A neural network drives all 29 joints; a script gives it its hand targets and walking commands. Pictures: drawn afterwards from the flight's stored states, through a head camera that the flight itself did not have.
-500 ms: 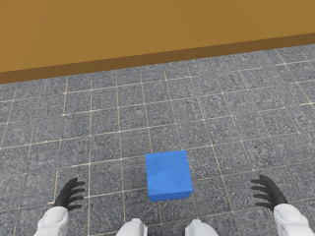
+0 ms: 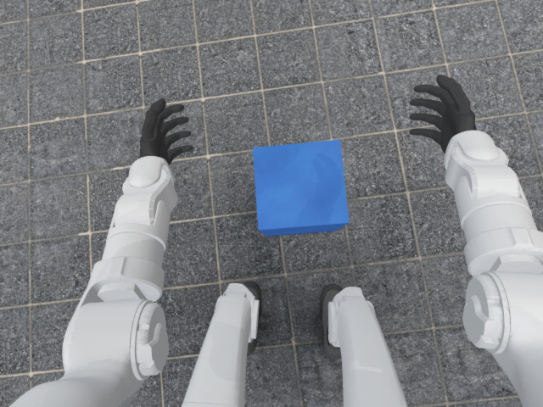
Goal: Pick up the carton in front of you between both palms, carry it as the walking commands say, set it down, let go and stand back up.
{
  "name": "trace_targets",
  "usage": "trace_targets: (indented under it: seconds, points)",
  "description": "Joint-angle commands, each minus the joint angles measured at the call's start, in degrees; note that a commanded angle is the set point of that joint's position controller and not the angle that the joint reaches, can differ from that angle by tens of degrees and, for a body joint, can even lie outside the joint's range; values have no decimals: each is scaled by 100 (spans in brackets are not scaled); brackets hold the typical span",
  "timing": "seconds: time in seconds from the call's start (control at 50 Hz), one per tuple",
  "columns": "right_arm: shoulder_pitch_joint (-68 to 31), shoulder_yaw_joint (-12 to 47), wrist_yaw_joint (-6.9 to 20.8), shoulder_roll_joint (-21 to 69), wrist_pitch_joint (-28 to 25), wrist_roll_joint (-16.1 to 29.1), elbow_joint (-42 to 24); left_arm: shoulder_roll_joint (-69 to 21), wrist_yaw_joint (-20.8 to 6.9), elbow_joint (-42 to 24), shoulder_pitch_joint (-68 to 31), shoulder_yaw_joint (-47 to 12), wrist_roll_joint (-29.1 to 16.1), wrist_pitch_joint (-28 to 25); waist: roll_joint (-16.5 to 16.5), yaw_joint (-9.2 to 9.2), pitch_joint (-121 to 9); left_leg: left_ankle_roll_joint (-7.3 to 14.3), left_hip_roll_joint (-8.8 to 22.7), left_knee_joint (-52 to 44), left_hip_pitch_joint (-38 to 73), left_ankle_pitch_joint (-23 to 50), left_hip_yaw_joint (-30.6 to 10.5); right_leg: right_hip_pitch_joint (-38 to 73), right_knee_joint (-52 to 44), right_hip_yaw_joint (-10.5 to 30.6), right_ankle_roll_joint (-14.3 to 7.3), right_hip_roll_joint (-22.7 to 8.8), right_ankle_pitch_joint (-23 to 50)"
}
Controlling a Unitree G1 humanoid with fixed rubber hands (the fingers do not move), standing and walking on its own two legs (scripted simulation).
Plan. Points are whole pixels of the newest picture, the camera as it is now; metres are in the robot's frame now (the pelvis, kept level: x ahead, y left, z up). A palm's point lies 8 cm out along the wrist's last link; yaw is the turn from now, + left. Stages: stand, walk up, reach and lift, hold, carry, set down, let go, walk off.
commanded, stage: reach and lift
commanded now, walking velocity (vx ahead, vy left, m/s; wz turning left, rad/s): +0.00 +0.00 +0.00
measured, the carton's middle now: (298, 194) +0.48 +0.00 -0.53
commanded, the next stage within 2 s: none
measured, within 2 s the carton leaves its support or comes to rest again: leaves its support in 1.84 s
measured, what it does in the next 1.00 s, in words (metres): lowers itself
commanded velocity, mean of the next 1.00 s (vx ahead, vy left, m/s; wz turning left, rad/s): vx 0.00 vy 0.00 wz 0.00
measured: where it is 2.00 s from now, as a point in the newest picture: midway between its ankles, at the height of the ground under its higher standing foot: (289, 332)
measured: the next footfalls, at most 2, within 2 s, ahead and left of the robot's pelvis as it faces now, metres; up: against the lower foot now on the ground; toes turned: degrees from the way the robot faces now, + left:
none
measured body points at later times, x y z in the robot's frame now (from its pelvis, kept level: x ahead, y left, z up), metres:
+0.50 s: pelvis +0.01 +0.00 -0.12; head +0.34 -0.02 +0.18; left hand +0.48 +0.20 -0.28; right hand +0.51 -0.19 -0.29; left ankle +0.09 +0.14 -0.62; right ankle +0.09 -0.11 -0.62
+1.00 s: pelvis -0.04 +0.01 -0.27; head +0.33 -0.01 -0.02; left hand +0.48 +0.20 -0.46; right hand +0.51 -0.19 -0.47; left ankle +0.09 +0.14 -0.62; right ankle +0.09 -0.11 -0.62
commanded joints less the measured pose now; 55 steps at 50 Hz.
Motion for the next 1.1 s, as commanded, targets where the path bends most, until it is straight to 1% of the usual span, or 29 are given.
trace_targets:
  seconds: [0.0, 0.06, 0.14, 0.2, 0.26, 0.3, 0.36, 0.42, 0.46, 0.5, 0.54, 0.56, 0.6, 0.64, 0.7, 0.74, 0.8, 0.88, 0.94, 0.96, 1.0, 1.04, 1.08]
  points:
    - [-2120, -204, 14, -824, -49, -102, -224, 519, 77, -394, -1860, 289, 129, -32, -315, 48, -4990, -150, -291, -554, 1689, -200, 478, 2555, -703, -201, 141, 214, -179]
    - [-2275, -314, 1, -787, -59, -299, -82, 471, 92, -315, -1945, 532, 333, -59, -358, 67, -5492, -171, -335, -501, 1598, -4, 574, 2655, -689, -224, 159, 239, 21]
    - [-2234, -515, -2, -489, -210, -560, -26, 295, -15, -215, -1835, 805, 624, -280, -420, 100, -5392, -172, -361, -333, 1004, 309, 615, 2358, -500, -188, 167, 258, 470]
    - [-2084, -633, -56, -236, -373, -709, -51, 207, -99, -133, -1718, 930, 760, -507, -461, 96, -5243, -163, -357, -1, 387, 556, 619, 1958, -158, -136, 176, 268, 834]
    - [-1822, -652, -154, -81, -512, -757, -61, 163, -140, -6, -1499, 960, 775, -699, -470, 74, -5210, -173, -348, 517, -253, 787, 612, 1432, 368, -94, 190, 263, 1190]
    - [-1642, -614, -218, -31, -593, -728, -68, 162, -144, 70, -1370, 917, 710, -804, -459, 45, -5244, -184, -351, 926, -636, 937, 602, 1012, 787, -77, 196, 257, 1397]
    - [-1522, -455, -315, -90, -717, -535, -213, 229, -104, 40, -1280, 723, 476, -931, -462, -4, -5573, -210, -363, 1537, -1042, 1228, 579, 658, 1432, -66, 192, 256, 1806]
    - [-1528, -189, -409, -295, -815, -187, -486, 385, -26, -103, -1235, 390, 118, -1012, -511, -59, -6217, -212, -381, 2108, -1234, 1598, 538, 687, 2080, -59, 192, 244, 2347]
    - [-1540, 15, -464, -444, -845, 68, -692, 491, 39, -255, -1246, 149, -113, -1021, -529, -78, -6687, -219, -393, 2482, -1176, 1820, 529, 733, 2492, -78, 204, 228, 2547]
    - [-1620, 191, -506, -588, -841, 294, -870, 611, 107, -419, -1354, -60, -321, -999, -515, -86, -7033, -226, -399, 2841, -1084, 1905, 543, 646, 2850, -117, 209, 218, 2507]
    - [-1776, 305, -537, -730, -814, 474, -1039, 696, 174, -598, -1511, -217, -492, -953, -478, -91, -7257, -236, -394, 3149, -994, 1828, 569, 501, 3126, -167, 201, 212, 2280]
    - [-1878, 337, -546, -804, -791, 536, -1119, 727, 206, -695, -1607, -272, -559, -922, -465, -96, -7356, -241, -387, 3274, -960, 1740, 587, 448, 3237, -198, 194, 209, 2140]
    - [-2047, 389, -552, -898, -727, 617, -1078, 769, 263, -724, -1796, -344, -630, -846, -441, -95, -7234, -243, -372, 3474, -1063, 1404, 621, 222, 3415, -242, 188, 192, 1717]
    - [-2188, 429, -544, -936, -669, 673, -844, 791, 303, -563, -1991, -371, -656, -777, -413, -90, -6736, -236, -344, 3623, -1265, 922, 622, -220, 3532, -268, 192, 152, 1103]
    - [-2466, 455, -529, -983, -638, 746, -329, 805, 330, -130, -2368, -371, -660, -725, -327, -101, -5847, -225, -273, 3830, -1548, 203, 575, -976, 3675, -263, 177, 76, 196]
    - [-2708, 481, -529, -1015, -661, 791, 11, 822, 334, 187, -2640, -382, -666, -738, -271, -115, -5429, -211, -222, 3985, -1685, -99, 551, -1331, 3799, -248, 162, 31, -181]
    - [-3069, 554, -545, -1092, -747, 848, 446, 904, 331, 609, -3006, -403, -689, -807, -204, -107, -5022, -189, -163, 4224, -1793, -289, 508, -1686, 4023, -212, 135, -26, -459]
    - [-3487, 744, -583, -1203, -890, 980, 846, 1053, 320, 1023, -3417, -490, -790, -933, -177, -103, -4769, -170, -121, 4537, -1851, -271, 461, -1864, 4342, -150, 128, -94, -481]
    - [-3770, 918, -638, -1311, -1000, 1131, 846, 1160, 340, 1070, -3675, -615, -940, -1033, -207, -116, -5061, -170, -118, 4776, -1716, -11, 467, -1636, 4598, -129, 137, -115, -199]
    - [-3830, 968, -666, -1350, -1035, 1183, 787, 1114, 355, 1035, -3710, -693, -1059, -1065, -215, -152, -5242, -174, -129, 4838, -1598, 109, 473, -1517, 4664, -136, 138, -117, -80]
    - [-3835, 1095, -715, -1310, -1102, 1253, 686, 913, 316, 1201, -3668, -1015, -1382, -1100, -305, -349, -5480, -178, -160, 4960, -1533, 291, 456, -1351, 4752, -158, 155, -125, 178]
    - [-3751, 1067, -742, -1276, -1132, 1235, 558, 823, 281, 1214, -3631, -1114, -1464, -1121, -310, -423, -5380, -201, -220, 5024, -1839, 351, 490, -1263, 4810, -130, 148, -136, 331]
    - [-3576, 1024, -766, -1204, -1139, 1180, 482, 840, 252, 1197, -3497, -1142, -1464, -1142, -361, -484, -5412, -200, -249, 5098, -1959, 553, 481, -1066, 4890, -135, 163, -112, 659]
